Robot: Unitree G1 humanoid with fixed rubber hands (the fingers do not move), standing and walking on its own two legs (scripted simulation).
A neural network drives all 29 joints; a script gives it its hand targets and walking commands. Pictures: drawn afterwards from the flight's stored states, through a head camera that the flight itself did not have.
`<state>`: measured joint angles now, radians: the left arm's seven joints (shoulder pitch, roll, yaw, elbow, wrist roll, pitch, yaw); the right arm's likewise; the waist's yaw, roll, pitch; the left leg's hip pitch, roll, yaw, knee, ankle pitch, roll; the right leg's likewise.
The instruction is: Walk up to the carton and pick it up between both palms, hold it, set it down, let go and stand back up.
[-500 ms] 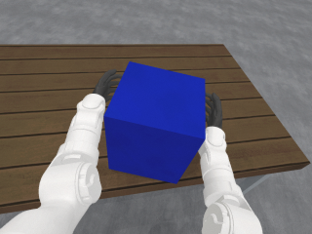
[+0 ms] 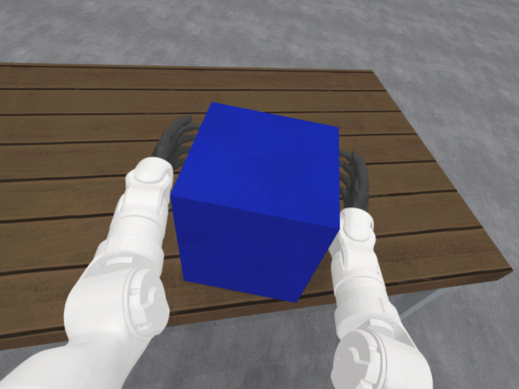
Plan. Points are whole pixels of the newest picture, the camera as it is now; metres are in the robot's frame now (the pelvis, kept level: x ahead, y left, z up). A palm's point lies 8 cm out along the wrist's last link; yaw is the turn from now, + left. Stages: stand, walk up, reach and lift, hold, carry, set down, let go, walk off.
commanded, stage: set down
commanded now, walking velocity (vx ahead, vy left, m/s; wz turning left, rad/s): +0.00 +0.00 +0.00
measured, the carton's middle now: (256, 208) +0.39 -0.02 +0.03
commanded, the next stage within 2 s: none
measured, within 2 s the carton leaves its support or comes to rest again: neither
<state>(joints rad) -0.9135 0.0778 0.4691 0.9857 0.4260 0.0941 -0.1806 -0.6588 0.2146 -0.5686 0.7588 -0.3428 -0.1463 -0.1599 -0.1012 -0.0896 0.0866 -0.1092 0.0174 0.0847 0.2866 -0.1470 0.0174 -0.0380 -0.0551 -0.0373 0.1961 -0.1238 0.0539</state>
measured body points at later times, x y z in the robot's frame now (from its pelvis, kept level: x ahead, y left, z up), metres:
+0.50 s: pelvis +0.00 +0.00 +0.00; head +0.03 +0.03 +0.45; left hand +0.45 +0.12 +0.09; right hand +0.38 -0.18 +0.09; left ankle +0.01 +0.10 -0.75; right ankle -0.01 -0.15 -0.75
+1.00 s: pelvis +0.00 +0.00 +0.00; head +0.04 +0.03 +0.44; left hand +0.46 +0.12 +0.09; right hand +0.38 -0.18 +0.07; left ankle +0.01 +0.10 -0.75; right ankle -0.01 -0.15 -0.75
